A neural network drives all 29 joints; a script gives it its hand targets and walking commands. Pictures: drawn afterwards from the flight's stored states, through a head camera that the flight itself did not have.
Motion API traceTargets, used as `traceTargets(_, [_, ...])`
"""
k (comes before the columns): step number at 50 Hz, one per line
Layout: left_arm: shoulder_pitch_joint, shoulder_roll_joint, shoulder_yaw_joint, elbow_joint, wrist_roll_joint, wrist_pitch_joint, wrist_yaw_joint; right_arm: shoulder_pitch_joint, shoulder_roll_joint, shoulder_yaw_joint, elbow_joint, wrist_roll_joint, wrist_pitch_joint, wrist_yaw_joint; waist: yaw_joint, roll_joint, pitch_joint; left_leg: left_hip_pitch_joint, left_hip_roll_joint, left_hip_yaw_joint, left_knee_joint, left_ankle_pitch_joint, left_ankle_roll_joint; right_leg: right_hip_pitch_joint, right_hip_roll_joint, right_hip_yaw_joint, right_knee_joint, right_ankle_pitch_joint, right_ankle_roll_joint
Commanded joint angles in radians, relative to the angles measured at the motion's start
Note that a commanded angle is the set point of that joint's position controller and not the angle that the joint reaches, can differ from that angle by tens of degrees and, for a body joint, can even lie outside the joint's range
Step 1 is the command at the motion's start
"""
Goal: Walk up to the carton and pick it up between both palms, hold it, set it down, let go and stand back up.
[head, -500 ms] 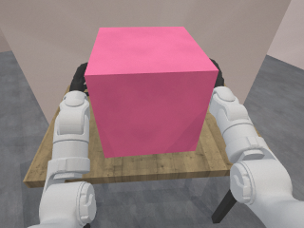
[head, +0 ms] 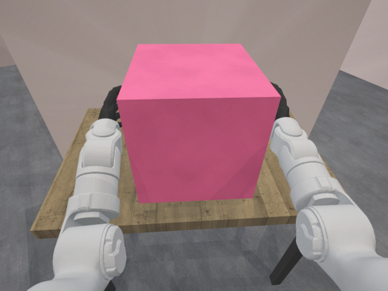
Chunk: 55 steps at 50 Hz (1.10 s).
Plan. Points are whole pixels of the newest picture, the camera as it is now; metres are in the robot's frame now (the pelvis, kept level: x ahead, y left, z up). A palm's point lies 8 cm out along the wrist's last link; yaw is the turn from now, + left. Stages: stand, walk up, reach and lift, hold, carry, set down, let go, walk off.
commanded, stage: set down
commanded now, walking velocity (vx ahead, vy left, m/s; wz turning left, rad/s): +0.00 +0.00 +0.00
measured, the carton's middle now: (193, 118) +0.47 +0.02 +0.15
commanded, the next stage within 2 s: none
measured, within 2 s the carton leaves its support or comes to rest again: neither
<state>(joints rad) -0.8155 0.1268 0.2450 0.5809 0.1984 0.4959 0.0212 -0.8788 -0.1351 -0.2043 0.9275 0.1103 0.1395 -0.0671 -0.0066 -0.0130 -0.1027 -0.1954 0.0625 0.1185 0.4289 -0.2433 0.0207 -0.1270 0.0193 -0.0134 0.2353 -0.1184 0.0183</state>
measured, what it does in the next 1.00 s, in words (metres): stands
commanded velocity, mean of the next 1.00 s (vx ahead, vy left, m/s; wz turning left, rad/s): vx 0.00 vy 0.00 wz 0.00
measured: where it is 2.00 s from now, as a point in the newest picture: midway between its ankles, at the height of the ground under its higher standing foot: outside the picture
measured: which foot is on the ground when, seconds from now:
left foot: down 0.00-1.00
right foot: down 0.00-1.00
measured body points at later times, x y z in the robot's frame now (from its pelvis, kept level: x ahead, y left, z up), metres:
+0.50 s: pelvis +0.01 +0.00 +0.00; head +0.00 +0.02 +0.45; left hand +0.44 +0.18 +0.16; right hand +0.44 -0.17 +0.17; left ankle -0.01 +0.09 -0.75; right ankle +0.00 -0.14 -0.75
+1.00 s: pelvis +0.02 -0.01 +0.00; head +0.03 +0.02 +0.45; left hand +0.46 +0.18 +0.14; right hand +0.46 -0.17 +0.15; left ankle -0.01 +0.09 -0.75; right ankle +0.00 -0.14 -0.75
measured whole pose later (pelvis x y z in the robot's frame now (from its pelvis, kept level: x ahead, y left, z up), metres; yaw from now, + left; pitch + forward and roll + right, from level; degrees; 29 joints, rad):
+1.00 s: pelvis +0.02 -0.01 +0.00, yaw +0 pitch +3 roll -2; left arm -0.86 0.12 0.31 0.82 0.20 0.28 0.02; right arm -0.88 -0.11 -0.33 0.98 -0.06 0.04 -0.03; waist -0.01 -0.01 -0.06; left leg -0.20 0.06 0.12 0.40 -0.25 0.01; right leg -0.14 0.02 -0.01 0.24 -0.15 0.01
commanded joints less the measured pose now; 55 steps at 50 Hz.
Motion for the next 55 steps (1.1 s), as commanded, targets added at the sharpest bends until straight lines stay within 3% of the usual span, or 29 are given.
traceTargets(1, [-0.699,-0.570,-0.266,-0.147,-0.098,-0.106,-0.136,-0.648,0.392,0.095,-0.078,-0.056,-0.076,0.185,-0.071,0.128,-0.307,0.354,-0.033,-0.117,-0.108,0.485,-0.131,0.061,0.036,-0.083,-0.021,0.076,-0.037])
traceTargets(34, [-0.735,-0.537,-0.173,0.000,-0.055,-0.255,-0.113,-0.576,0.472,0.038,-0.010,-0.186,-0.144,0.202,-0.030,0.117,-0.371,0.326,-0.030,-0.072,-0.076,0.600,-0.122,0.047,0.025,-0.081,0.012,0.202,-0.009])
traceTargets(55, [-0.751,-0.509,-0.118,0.097,-0.031,-0.324,-0.104,-0.546,0.479,-0.036,0.050,-0.271,-0.170,0.230,-0.014,0.116,-0.369,0.271,-0.022,-0.058,-0.064,0.616,-0.116,0.032,0.022,-0.078,0.037,0.217,-0.001])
